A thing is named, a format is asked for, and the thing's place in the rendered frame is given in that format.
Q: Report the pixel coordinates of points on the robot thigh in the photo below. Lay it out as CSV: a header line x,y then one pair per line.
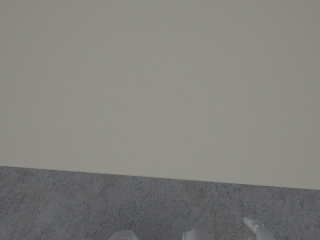
x,y
196,234
124,235

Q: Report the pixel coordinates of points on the left robot thigh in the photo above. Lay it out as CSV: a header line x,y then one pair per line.
x,y
124,235

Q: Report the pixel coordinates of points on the right robot hand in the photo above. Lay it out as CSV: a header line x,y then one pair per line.
x,y
257,227

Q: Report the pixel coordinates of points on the right robot thigh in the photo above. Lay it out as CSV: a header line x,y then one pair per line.
x,y
196,234

